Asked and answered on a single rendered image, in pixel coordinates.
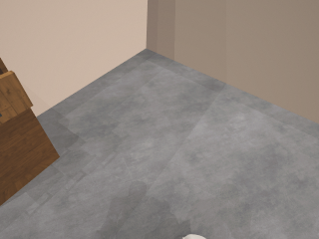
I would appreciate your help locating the drawer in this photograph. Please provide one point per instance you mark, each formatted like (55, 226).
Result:
(13, 98)

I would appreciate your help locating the cabinet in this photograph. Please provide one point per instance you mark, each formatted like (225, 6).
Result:
(25, 151)

